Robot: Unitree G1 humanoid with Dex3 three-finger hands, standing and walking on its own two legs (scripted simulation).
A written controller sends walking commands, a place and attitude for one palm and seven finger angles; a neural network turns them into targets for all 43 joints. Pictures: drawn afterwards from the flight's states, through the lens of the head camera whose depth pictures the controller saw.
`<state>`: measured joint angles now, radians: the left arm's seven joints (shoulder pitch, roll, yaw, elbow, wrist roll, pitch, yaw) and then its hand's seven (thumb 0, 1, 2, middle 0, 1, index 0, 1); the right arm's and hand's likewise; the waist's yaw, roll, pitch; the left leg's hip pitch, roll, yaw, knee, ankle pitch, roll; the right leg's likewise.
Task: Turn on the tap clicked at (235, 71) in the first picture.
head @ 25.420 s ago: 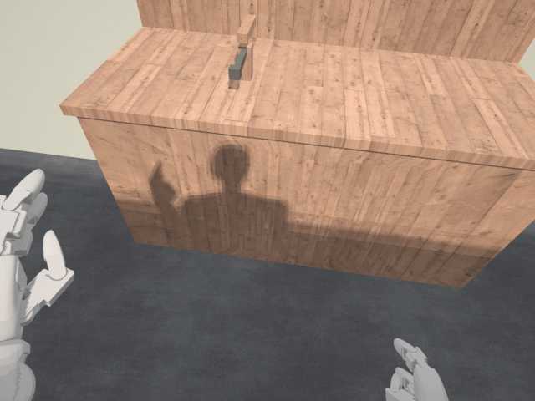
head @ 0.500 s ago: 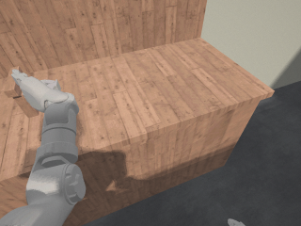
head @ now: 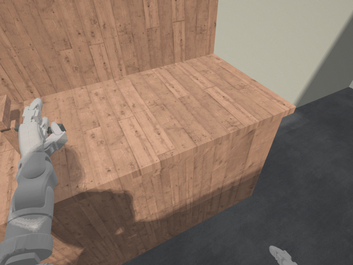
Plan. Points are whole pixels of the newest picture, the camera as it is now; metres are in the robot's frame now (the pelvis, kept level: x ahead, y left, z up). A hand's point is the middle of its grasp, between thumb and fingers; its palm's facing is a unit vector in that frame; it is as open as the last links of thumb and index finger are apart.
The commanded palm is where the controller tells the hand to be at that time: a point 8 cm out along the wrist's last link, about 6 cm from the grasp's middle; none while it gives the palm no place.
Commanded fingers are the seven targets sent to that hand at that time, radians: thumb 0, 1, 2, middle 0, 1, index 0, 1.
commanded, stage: draw the hand back beside the body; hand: left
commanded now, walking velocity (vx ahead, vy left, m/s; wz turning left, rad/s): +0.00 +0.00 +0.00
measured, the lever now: (57, 130) +0.45 +0.35 +0.08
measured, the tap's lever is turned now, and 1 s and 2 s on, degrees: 57 57 57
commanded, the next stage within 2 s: step back with the hand held close in 1.16 s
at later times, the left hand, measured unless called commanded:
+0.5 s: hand (38, 172) +0.24 +0.26 +0.17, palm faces +0.42 -0.88 -0.23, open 7.6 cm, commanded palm +0.19 +0.30 +0.17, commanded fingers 0.00 0.90 0.90 -0.19 -0.28 -0.19 -0.28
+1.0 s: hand (14, 216) +0.16 +0.25 +0.17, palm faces +0.44 -0.84 -0.32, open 7.4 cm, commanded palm +0.12 +0.29 +0.17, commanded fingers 0.00 0.90 0.90 -0.20 -0.30 -0.20 -0.30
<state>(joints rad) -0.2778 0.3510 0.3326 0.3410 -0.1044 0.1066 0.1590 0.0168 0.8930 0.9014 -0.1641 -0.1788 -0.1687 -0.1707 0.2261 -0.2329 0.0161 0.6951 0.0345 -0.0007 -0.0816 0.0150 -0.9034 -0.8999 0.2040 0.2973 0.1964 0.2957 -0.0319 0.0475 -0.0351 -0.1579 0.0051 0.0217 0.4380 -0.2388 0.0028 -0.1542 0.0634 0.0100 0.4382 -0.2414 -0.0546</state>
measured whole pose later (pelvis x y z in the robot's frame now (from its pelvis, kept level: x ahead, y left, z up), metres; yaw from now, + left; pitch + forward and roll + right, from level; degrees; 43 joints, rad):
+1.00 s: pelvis -0.02 +0.01 +0.01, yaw +3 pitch -8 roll -1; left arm 0.43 0.32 0.25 -0.38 -0.07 -0.15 0.11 0.02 0.89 0.90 -0.20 -0.30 -0.21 -0.30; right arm 0.17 -0.21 0.01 0.67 -0.01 -0.14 -0.05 0.02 -0.90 -0.90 0.20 0.30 0.20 0.30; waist 0.06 0.06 0.05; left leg -0.05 -0.01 -0.02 0.36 -0.17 0.01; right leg -0.01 0.05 -0.03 0.31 -0.16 -0.04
